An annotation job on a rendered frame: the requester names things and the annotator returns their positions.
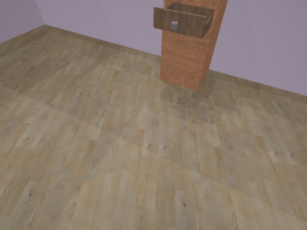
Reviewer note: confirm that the handle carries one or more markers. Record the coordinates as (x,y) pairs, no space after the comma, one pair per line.
(174,25)

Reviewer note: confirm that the drawer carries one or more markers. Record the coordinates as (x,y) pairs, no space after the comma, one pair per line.
(192,20)

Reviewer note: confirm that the cabinet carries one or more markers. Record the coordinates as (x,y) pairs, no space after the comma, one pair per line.
(185,60)

